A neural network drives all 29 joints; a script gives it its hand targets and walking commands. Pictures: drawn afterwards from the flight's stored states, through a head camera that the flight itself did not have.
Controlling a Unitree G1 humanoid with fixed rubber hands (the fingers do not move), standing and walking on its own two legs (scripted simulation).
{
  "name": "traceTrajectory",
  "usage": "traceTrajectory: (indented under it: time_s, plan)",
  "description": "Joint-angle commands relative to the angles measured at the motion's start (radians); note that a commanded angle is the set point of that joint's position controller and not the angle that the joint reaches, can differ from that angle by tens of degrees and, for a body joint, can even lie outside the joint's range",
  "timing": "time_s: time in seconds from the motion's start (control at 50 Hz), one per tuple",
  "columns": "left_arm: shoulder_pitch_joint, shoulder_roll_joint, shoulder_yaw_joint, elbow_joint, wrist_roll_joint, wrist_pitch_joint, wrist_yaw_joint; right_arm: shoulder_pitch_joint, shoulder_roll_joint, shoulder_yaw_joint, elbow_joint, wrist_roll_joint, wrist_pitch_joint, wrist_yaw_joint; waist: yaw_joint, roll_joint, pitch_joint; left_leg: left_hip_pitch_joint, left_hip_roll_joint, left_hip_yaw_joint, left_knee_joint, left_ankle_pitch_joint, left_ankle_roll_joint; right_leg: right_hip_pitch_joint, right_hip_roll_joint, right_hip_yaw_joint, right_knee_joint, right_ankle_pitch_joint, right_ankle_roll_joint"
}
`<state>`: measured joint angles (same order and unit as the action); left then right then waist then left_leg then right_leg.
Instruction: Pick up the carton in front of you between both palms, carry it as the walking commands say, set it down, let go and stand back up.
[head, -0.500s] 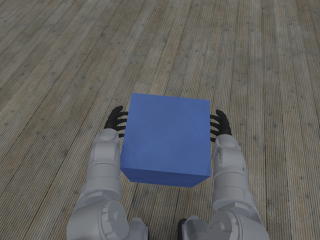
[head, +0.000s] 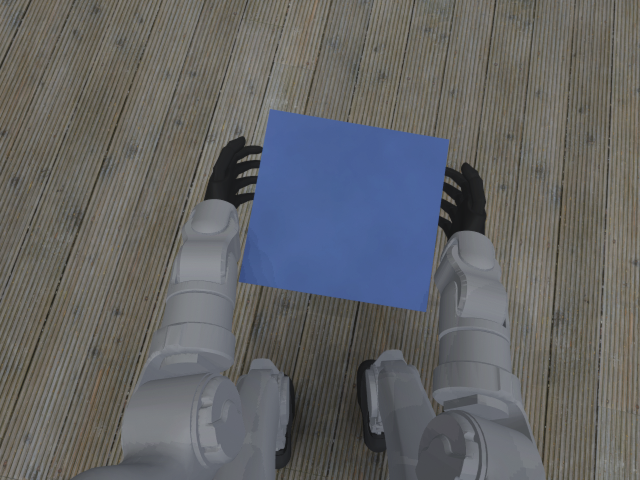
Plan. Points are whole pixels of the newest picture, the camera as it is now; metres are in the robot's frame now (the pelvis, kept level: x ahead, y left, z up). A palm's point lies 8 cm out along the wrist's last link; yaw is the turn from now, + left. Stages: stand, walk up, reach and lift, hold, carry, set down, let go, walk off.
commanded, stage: set down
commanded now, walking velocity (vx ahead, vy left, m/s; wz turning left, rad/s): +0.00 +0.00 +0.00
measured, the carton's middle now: (338, 224) +0.45 -0.03 -0.16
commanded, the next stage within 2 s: none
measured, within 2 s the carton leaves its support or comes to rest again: rests again in 1.66 s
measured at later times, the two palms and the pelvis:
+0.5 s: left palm (251, 209) +0.49 +0.11 -0.23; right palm (428, 245) +0.42 -0.17 -0.23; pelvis -0.04 +0.00 -0.13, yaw +0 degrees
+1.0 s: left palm (268, 211) +0.54 +0.10 -0.38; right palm (413, 241) +0.46 -0.19 -0.35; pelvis -0.04 +0.00 -0.22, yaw -3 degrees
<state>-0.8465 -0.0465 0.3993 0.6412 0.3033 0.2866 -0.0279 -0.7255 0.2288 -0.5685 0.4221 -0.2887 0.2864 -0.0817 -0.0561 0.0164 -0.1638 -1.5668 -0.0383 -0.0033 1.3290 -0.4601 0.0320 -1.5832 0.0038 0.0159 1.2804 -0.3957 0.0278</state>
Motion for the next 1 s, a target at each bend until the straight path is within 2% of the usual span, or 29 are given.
traceTrajectory:
  time_s: [0.0, 0.14, 0.3, 0.58, 0.84, 0.88, 0.98]
  plan:
    - [-0.466, -0.887, -0.480, 0.109, -0.112, -0.019, -0.235, -0.562, 0.820, 0.592, 0.148, 0.109, -0.001, 0.276, -0.021, 0.050, -0.810, 0.373, -0.116, -0.043, -0.087, 0.354, -0.027, 0.354, 0.150, -0.043, 0.003, 0.303, 0.010]
    - [-0.560, -0.824, -0.478, 0.139, -0.121, -0.037, -0.195, -0.657, 0.776, 0.575, 0.139, 0.148, -0.019, 0.246, -0.018, 0.062, -0.910, 0.336, -0.120, -0.036, 0.038, 0.362, -0.033, 0.177, 0.157, -0.069, 0.122, 0.265, 0.030]
    - [-0.722, -0.789, -0.524, 0.148, -0.170, -0.028, -0.181, -0.800, 0.730, 0.559, 0.115, 0.177, -0.018, 0.203, -0.055, 0.110, -0.994, 0.229, -0.128, -0.015, 0.168, 0.278, -0.042, 0.118, 0.157, -0.091, 0.248, 0.228, 0.036]
    - [-0.920, -0.644, -0.429, 0.304, -0.150, -0.010, -0.179, -1.055, 0.633, 0.450, 0.137, 0.191, -0.010, 0.170, -0.069, 0.110, -0.907, 0.015, -0.112, -0.007, 0.345, 0.130, -0.018, -0.020, 0.140, -0.118, 0.421, 0.124, 0.042]
    - [-1.071, -0.532, -0.535, 0.351, -0.258, -0.037, -0.177, -1.202, 0.506, 0.440, 0.132, 0.275, -0.051, 0.143, -0.123, 0.165, -0.881, 0.026, -0.081, -0.021, 0.530, 0.206, -0.022, -0.088, 0.111, -0.143, 0.595, 0.188, 0.046]
    - [-1.105, -0.513, -0.552, 0.327, -0.277, -0.050, -0.175, -1.141, 0.530, 0.428, 0.185, 0.284, -0.054, 0.142, -0.115, 0.179, -0.846, 0.006, -0.080, -0.016, 0.548, 0.206, -0.024, -0.087, 0.113, -0.137, 0.613, 0.202, 0.041]
    - [-1.122, -0.495, -0.591, 0.300, -0.294, -0.072, -0.173, -1.044, 0.582, 0.361, 0.297, 0.294, -0.043, 0.168, -0.118, 0.250, -0.784, 0.055, -0.069, -0.028, 0.595, 0.318, -0.021, -0.209, 0.117, -0.135, 0.657, 0.240, 0.039]
